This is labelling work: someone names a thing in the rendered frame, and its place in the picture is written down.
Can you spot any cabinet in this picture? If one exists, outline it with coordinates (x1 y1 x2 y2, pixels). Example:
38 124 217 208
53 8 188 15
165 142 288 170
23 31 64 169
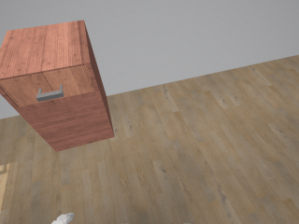
0 20 115 152

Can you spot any handle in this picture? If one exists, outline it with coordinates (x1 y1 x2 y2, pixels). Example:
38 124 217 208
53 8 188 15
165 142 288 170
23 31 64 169
36 84 64 102

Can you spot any left robot hand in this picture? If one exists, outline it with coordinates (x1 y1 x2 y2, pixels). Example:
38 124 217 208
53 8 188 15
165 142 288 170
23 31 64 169
51 213 75 224

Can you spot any drawer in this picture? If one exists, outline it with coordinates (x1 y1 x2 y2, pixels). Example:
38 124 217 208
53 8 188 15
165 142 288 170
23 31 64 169
0 65 94 107

